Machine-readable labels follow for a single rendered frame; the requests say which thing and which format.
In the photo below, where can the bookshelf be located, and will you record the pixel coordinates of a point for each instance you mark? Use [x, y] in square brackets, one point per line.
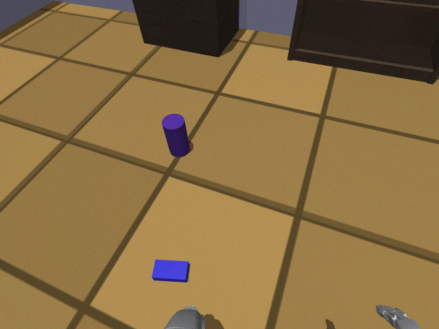
[397, 38]

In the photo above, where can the right robot hand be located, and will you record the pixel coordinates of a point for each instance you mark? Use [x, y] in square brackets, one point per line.
[397, 318]

